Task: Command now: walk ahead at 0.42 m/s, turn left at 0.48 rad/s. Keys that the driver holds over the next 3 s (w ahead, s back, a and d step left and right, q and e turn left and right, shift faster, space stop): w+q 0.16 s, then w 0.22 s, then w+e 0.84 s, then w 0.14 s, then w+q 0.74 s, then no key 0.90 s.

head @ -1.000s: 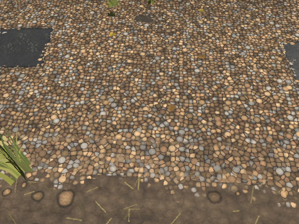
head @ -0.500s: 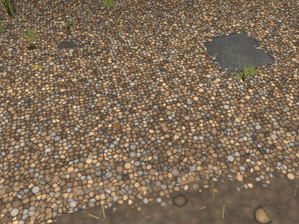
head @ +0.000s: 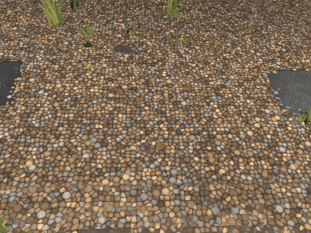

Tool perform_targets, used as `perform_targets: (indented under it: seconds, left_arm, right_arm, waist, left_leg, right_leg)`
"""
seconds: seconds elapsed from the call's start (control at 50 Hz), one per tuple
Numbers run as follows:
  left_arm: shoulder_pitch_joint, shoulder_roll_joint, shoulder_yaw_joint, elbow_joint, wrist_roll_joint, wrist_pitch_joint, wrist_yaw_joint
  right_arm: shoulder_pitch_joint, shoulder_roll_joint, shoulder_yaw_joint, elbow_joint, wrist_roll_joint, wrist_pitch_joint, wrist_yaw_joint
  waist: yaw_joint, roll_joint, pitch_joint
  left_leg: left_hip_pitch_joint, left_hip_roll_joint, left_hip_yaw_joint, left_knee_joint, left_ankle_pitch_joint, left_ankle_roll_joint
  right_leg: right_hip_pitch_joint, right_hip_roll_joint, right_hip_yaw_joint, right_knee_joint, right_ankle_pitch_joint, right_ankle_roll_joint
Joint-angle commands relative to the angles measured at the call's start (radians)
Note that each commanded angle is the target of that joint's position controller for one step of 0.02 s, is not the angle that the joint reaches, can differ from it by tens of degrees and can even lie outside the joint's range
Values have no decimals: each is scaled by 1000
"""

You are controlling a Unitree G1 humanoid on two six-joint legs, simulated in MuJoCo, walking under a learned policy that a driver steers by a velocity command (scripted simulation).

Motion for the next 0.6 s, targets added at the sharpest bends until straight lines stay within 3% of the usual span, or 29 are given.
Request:
perform_targets:
  seconds: [0.02, 0.04, 0.06, 0.1, 0.16, 0.24, 0.32, 0.36, 0.4, 0.42, 0.44, 0.46, 0.48, 0.5, 0.52, 0.54, 0.56, 0.58, 0.6]
  left_arm:
    - [-160, 108, 5, -159, -23, -74, -13]
    - [-154, 101, 5, -147, 2, -79, -11]
    - [-151, 101, 10, -142, 20, -77, -9]
    - [-150, 86, 10, -134, 26, -65, -12]
    - [-218, 54, -2, -146, 25, -53, -7]
    - [-339, 13, -24, -163, 13, -59, -25]
    - [-427, 26, -25, -191, 5, -72, -44]
    - [-417, 42, -20, -192, 4, -78, -51]
    - [-340, 74, -5, -175, 4, -79, -48]
    - [-237, 104, 11, -147, 6, -77, -41]
    - [-81, 136, 24, -114, 10, -73, -33]
    - [98, 198, 32, -91, 22, -66, -28]
    - [145, 214, 37, -49, 10, -64, -41]
    - [107, 121, 16, -57, -21, -59, -40]
    - [32, 95, 7, -69, -17, -51, -31]
    - [-13, 96, 3, -80, -2, -44, -27]
    - [-37, 93, 2, -86, 8, -42, -25]
    - [-43, 86, -3, -90, 19, -42, -21]
    - [-45, 78, -4, -89, 15, -41, -18]
  right_arm:
    - [174, -164, -40, -51, -16, -36, 2]
    - [130, -144, -32, -61, -14, -33, 1]
    - [101, -129, -25, -71, -17, -31, -4]
    - [93, -133, -24, -78, -17, -30, -15]
    - [124, -144, -29, -59, -9, -28, -37]
    - [173, -134, -28, -18, -5, -24, -49]
    - [218, -135, -31, 21, 2, -16, -49]
    - [219, -141, -35, 35, 0, -7, -53]
    - [196, -161, -42, 32, -3, 1, -55]
    - [181, -163, -41, 28, -6, 5, -54]
    - [161, -149, -32, 18, -12, 7, -53]
    - [196, -85, -8, 0, -42, 3, -52]
    - [337, -5, 15, 7, -18, -13, -39]
    - [228, -108, 1, -1, -5, -30, -34]
    - [84, -144, -9, -39, 10, -46, -28]
    - [12, -130, -4, -56, -3, -62, -28]
    - [-7, -121, -7, -65, -22, -71, -28]
    - [10, -107, -7, -69, -29, -72, -25]
    - [26, -91, -4, -70, -31, -70, -24]
  waist:
    - [-92, 167, -3]
    - [-66, 97, 19]
    - [-45, 94, 24]
    - [-30, 111, 17]
    - [-41, 94, 32]
    - [-91, 131, 50]
    - [-118, 123, 86]
    - [-103, 136, 86]
    - [-60, 166, 33]
    - [-6, 172, -45]
    - [73, 165, -159]
    - [108, 3, -330]
    - [28, -302, -437]
    - [74, -171, -317]
    - [79, -82, -153]
    - [56, 26, -73]
    - [25, 49, -32]
    - [-6, 21, -34]
    - [-23, -7, -35]
  left_leg:
    - [469, 324, -684, -458, -284, 246]
    - [411, 285, -592, -446, -170, 216]
    - [356, 244, -512, -453, -62, 192]
    - [315, 199, -424, -471, 107, 181]
    - [289, 159, -330, -471, 273, 164]
    - [248, 129, -255, -472, 297, 123]
    - [346, 181, -294, -432, 327, 124]
    - [411, 209, -306, -394, 415, 113]
    - [461, 205, -280, -299, 713, 93]
    - [465, 176, -242, -172, 920, 77]
    - [370, 139, -206, 19, 952, 48]
    - [131, 59, -183, 345, 572, 15]
    - [-218, -111, -183, 655, -251, -53]
    - [-336, -43, -220, 715, -228, -45]
    - [-378, 4, -188, 688, -130, -40]
    - [-349, 37, -165, 634, -66, -39]
    - [-320, 61, -157, 567, -26, -48]
    - [-272, 80, -158, 526, -3, -56]
    - [-253, 87, -151, 477, 1, -68]
  right_leg:
    - [-639, -7, 102, 330, 55, -48]
    - [-603, -33, 102, 259, 130, -49]
    - [-539, -48, 104, 185, 192, -44]
    - [-477, -28, 80, 106, 280, -16]
    - [-456, 4, 69, -74, 409, 27]
    - [-347, 36, 39, -306, 591, 38]
    - [-366, 40, 45, -403, 587, -2]
    - [-357, 42, 43, -431, 528, -31]
    - [-253, 78, -1, -433, 433, -70]
    - [-109, 111, -40, -444, 429, -103]
    - [140, 69, -9, -417, 473, -152]
    - [486, -136, 263, -356, 492, -248]
    - [746, -327, 778, -514, 229, -405]
    - [679, -281, 800, -603, 67, -356]
    - [521, -246, 640, -621, 116, -316]
    - [369, -205, 549, -644, 245, -298]
    - [275, -171, 491, -661, 346, -296]
    - [220, -144, 457, -682, 409, -297]
    - [190, -127, 431, -699, 444, -305]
